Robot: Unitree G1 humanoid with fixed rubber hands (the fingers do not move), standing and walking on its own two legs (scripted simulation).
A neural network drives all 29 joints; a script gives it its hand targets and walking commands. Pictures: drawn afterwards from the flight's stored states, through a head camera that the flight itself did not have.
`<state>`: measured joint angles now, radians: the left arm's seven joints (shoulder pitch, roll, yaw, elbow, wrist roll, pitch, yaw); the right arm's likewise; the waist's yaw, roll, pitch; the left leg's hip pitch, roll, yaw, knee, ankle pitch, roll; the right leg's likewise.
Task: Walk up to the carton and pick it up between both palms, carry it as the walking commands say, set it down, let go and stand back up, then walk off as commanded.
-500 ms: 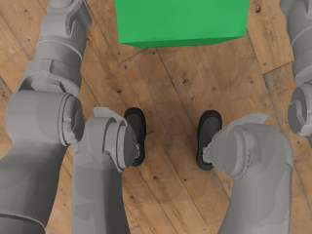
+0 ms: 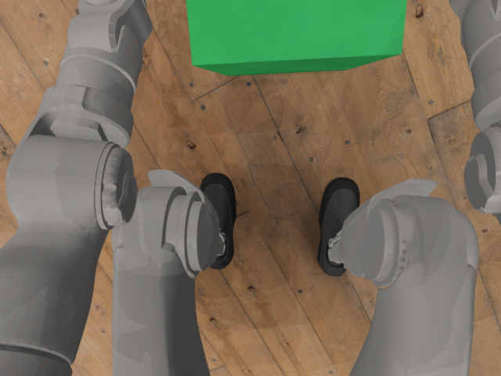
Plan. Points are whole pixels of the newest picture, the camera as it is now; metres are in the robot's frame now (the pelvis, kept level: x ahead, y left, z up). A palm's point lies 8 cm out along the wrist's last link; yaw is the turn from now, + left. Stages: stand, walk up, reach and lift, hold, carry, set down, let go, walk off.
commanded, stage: reach and lift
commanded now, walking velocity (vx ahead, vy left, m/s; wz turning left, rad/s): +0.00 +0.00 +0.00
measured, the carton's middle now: out of the picture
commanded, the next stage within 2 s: none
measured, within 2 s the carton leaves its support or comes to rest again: leaves its support in 1.16 s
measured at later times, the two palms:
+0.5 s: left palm out of the picture +0.55 +0.15 -0.17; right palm out of the picture +0.57 -0.16 -0.17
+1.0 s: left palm out of the picture +0.56 +0.15 -0.17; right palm out of the picture +0.57 -0.16 -0.17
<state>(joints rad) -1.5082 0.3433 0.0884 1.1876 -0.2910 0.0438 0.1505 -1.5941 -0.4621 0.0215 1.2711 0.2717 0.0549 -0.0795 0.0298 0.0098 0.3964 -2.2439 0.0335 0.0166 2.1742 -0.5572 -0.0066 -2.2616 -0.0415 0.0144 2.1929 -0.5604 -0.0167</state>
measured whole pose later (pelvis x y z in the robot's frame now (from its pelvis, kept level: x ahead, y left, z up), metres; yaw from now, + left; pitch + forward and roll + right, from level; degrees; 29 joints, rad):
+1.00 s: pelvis +0.00 +0.00 -0.02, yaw -1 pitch +36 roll +2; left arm -1.50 0.26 0.28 1.05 -0.11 0.19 0.09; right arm -1.56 -0.34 -0.16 1.07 0.04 0.20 -0.03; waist 0.02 0.03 0.40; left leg -2.28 -0.02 0.00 2.23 -0.57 -0.04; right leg -2.31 -0.02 0.03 2.25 -0.56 0.00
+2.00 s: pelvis +0.01 +0.01 +0.06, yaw -2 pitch +47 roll +3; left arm -1.21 0.04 0.50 0.64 0.14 0.38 0.08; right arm -1.32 -0.14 -0.36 0.79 -0.18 0.37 -0.07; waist 0.05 -0.01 0.00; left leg -2.22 -0.02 -0.02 1.96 -0.56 -0.05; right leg -2.27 0.04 0.05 1.96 -0.52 0.02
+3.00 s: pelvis +0.02 +0.00 +0.16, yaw -3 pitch +45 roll +2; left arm -0.99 -0.08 0.56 0.55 0.26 0.45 0.03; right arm -1.10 -0.02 -0.44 0.72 -0.29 0.43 -0.02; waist 0.05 -0.02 -0.20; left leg -1.91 -0.02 -0.03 1.61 -0.48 -0.05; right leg -1.94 0.03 0.05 1.61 -0.45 0.01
